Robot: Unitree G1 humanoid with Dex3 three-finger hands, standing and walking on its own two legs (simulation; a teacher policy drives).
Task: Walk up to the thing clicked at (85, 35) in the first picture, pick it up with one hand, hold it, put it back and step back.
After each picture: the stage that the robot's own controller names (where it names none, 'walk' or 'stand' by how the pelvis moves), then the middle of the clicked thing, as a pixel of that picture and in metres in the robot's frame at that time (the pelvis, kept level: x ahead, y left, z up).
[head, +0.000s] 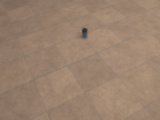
stand; (84, 33) +1.55 +0.03 -0.72
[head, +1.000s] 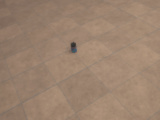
walk; (73, 47) +1.40 +0.24 -0.70
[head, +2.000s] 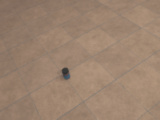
walk; (66, 73) +0.91 +0.30 -0.72
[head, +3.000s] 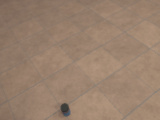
walk; (65, 110) +0.55 +0.25 -0.72
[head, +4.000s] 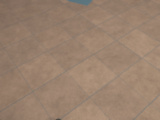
stand; out of the picture +0.44 +0.22 -0.72
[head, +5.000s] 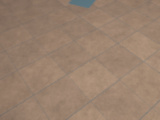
stand; out of the picture +0.42 +0.21 -0.73
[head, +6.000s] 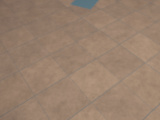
stand; out of the picture +0.42 +0.21 -0.73
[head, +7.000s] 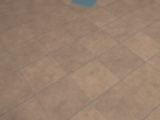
stand; out of the picture +0.40 +0.21 -0.73
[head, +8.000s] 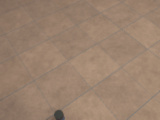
go down; (59, 116) +0.43 +0.20 -0.71
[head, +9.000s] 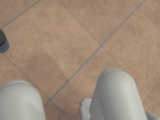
go down; out of the picture +0.49 +0.27 -0.29
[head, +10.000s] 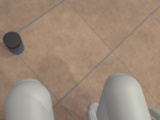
close in; (14, 44) +0.48 +0.27 -0.30
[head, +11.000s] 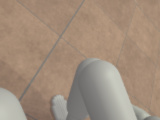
close in; out of the picture +0.46 +0.32 -0.22
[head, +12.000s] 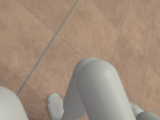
close; out of the picture +0.45 +0.33 -0.23
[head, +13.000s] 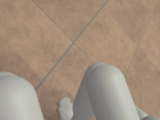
lift; out of the picture +0.41 +0.27 -0.20
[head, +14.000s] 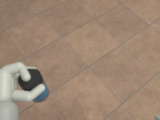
lift; (35, 86) +0.33 +0.18 -0.01
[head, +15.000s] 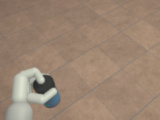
hold; (47, 92) +0.33 +0.15 -0.01
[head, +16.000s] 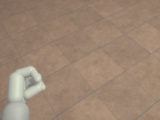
hold; out of the picture +0.24 +0.30 -0.60
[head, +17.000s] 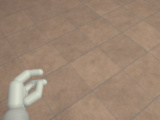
crouch; out of the picture +0.19 +0.45 -0.71
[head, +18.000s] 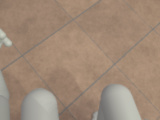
crouch; out of the picture +0.24 +0.47 -0.40
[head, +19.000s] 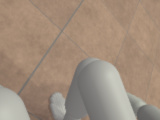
lower; out of the picture +0.14 +0.49 -0.26
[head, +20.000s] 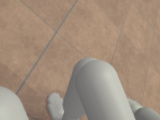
lower; out of the picture +0.13 +0.49 -0.26
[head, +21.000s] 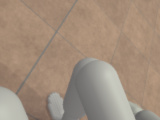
lower; out of the picture +0.13 +0.49 -0.26
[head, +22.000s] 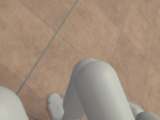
lower; out of the picture +0.12 +0.49 -0.26
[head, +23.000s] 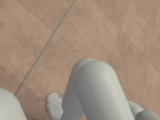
loosen; out of the picture +0.11 +0.48 -0.26
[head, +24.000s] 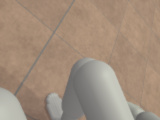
withdraw; out of the picture +0.10 +0.47 -0.26
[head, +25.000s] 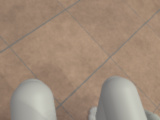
walk; out of the picture +0.15 +0.46 -0.32
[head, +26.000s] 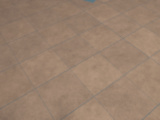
stand; out of the picture +0.14 +0.43 -0.68
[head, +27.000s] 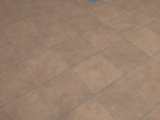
stand; out of the picture +0.15 +0.44 -0.69
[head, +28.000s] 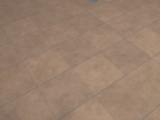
stand; out of the picture +0.13 +0.43 -0.70
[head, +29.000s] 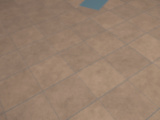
stand; out of the picture +0.14 +0.43 -0.75
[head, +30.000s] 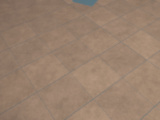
stand; out of the picture +0.08 +0.43 -0.75
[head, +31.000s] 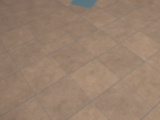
walk; out of the picture +0.06 +0.43 -0.75
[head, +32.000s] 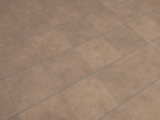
walk; out of the picture +0.27 +0.38 -0.74
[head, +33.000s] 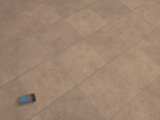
walk; (27, 99) +0.50 +0.44 -0.73
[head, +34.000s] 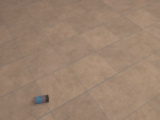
stand; (41, 99) +0.67 +0.41 -0.74
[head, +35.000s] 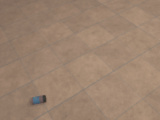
stand; (39, 99) +0.68 +0.44 -0.75
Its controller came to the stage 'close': yes
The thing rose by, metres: 0.70
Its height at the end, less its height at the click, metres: -0.02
